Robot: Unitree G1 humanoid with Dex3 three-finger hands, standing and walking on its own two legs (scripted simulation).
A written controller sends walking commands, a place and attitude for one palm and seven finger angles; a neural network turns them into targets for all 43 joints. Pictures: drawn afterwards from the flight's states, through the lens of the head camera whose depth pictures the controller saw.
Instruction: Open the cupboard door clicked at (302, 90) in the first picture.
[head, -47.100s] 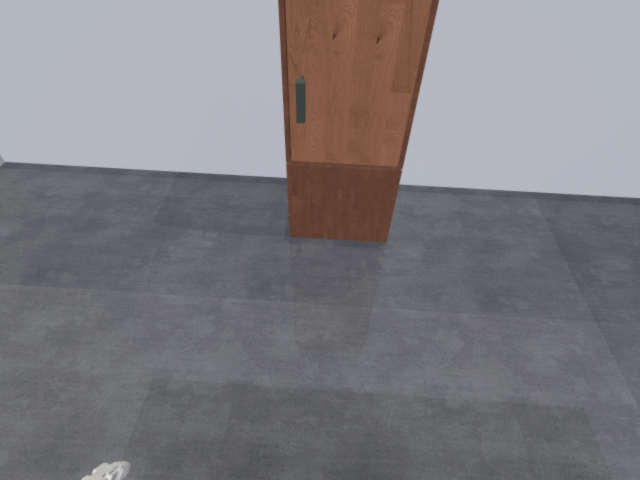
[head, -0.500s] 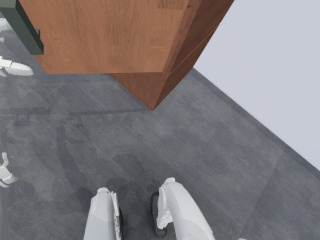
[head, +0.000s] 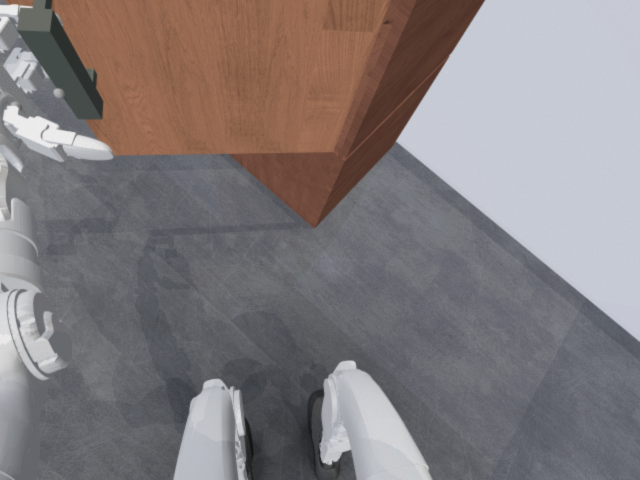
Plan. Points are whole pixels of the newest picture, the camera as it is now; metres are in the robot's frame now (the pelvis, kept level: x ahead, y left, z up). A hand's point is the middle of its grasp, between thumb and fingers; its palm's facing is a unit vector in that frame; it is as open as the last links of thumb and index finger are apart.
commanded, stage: slide the fingers in behind the handle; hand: left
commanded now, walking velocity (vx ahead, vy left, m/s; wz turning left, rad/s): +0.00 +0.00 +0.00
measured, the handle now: (68, 55) +0.58 +0.23 +0.04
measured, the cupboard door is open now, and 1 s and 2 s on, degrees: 47 47 57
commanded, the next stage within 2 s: close the thumb around the handle in 0.66 s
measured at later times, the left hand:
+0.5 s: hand (86, 94) +0.54 +0.21 +0.04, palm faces +0.05 -1.00 -0.03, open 14.0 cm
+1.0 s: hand (83, 94) +0.53 +0.21 +0.04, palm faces +0.04 -1.00 -0.03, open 12.4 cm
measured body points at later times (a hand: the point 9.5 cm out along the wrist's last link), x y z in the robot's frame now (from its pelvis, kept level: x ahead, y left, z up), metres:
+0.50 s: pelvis +0.00 +0.00 +0.00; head +0.19 +0.03 +0.41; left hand +0.53 +0.27 +0.04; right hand +0.01 -0.27 -0.10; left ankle +0.01 +0.09 -0.60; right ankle +0.04 -0.12 -0.60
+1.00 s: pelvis +0.00 +0.00 +0.00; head +0.19 +0.03 +0.41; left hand +0.52 +0.27 +0.05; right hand +0.01 -0.27 -0.10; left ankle +0.01 +0.09 -0.60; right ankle +0.04 -0.12 -0.60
